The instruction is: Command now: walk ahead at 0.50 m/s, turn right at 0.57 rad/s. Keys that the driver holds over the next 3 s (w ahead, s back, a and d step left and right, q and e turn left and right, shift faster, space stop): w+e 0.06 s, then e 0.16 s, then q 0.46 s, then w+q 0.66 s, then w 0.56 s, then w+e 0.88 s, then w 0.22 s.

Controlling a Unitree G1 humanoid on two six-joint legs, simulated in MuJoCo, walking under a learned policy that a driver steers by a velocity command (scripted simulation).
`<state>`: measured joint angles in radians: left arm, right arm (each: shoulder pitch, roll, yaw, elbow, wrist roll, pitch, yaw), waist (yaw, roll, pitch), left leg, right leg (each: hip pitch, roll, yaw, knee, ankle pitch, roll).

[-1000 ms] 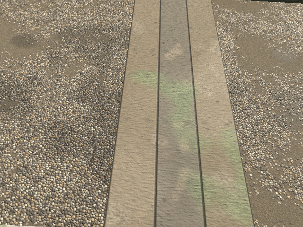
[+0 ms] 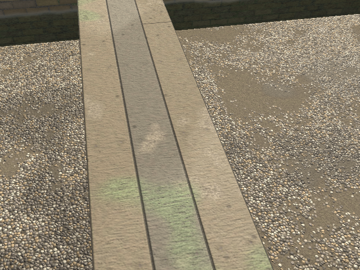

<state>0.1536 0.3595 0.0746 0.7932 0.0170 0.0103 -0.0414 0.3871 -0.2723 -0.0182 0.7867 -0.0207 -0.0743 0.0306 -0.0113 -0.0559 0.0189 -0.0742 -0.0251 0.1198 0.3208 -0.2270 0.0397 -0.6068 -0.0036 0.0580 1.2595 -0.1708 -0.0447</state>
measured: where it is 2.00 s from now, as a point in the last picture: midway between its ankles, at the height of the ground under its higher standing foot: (168, 234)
